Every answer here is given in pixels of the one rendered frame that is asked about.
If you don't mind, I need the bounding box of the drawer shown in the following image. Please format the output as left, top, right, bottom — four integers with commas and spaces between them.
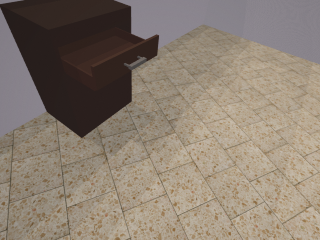
58, 27, 159, 91

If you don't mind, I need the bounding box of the handle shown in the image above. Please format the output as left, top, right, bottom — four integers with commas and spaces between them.
124, 56, 147, 70

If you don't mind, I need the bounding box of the cabinet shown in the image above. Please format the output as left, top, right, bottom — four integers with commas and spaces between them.
0, 0, 132, 138

